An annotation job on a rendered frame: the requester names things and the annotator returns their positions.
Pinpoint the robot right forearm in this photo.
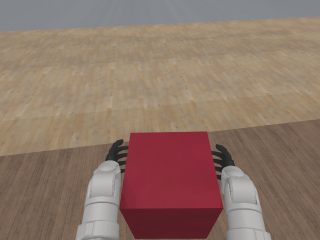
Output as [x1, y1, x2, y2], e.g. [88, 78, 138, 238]
[221, 165, 272, 240]

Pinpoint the robot left hand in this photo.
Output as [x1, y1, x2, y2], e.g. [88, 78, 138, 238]
[105, 139, 129, 173]

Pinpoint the robot right hand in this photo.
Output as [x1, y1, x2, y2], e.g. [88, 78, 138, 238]
[211, 144, 235, 180]

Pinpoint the robot left forearm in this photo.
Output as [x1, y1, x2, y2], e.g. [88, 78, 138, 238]
[75, 160, 121, 240]

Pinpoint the carton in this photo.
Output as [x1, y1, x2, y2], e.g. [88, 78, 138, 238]
[119, 131, 224, 239]

